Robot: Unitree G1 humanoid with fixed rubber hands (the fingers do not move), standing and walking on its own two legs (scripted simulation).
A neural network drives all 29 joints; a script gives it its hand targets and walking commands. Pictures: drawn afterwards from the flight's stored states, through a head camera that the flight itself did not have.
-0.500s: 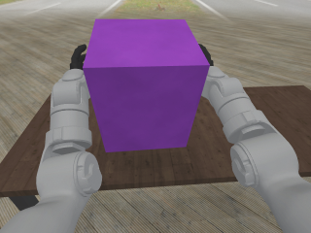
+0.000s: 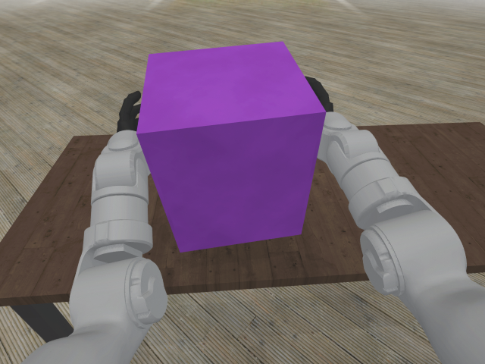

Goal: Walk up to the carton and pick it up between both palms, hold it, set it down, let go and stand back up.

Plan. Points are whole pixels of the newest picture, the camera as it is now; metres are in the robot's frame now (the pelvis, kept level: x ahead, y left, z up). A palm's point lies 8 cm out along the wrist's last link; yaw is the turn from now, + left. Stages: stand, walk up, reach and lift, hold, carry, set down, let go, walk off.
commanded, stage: set down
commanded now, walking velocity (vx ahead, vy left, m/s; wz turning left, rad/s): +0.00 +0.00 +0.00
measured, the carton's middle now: (229, 150) +0.40 +0.04 +0.21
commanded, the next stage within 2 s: none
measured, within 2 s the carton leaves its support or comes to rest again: neither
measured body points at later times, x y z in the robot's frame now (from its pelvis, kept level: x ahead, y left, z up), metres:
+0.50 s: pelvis +0.00 +0.00 +0.00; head -0.03 +0.01 +0.45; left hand +0.41 +0.20 +0.20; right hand +0.44 -0.10 +0.22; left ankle +0.07 +0.15 -0.74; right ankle +0.00 -0.10 -0.74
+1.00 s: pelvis +0.01 +0.00 +0.00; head -0.02 +0.01 +0.45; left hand +0.41 +0.20 +0.18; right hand +0.45 -0.10 +0.20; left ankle +0.07 +0.15 -0.74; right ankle +0.00 -0.10 -0.74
